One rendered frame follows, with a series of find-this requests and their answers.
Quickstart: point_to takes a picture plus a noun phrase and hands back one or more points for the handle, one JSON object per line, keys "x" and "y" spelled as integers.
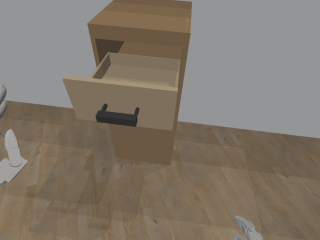
{"x": 117, "y": 118}

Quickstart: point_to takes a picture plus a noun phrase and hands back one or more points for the right robot hand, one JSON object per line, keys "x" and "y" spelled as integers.
{"x": 247, "y": 228}

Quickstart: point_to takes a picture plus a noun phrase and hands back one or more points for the left robot hand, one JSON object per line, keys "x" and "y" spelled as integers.
{"x": 9, "y": 168}

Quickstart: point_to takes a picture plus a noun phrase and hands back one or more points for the cabinet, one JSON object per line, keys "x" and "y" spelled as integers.
{"x": 152, "y": 28}

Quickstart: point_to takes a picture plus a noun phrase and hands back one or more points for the drawer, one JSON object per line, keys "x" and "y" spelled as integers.
{"x": 125, "y": 82}

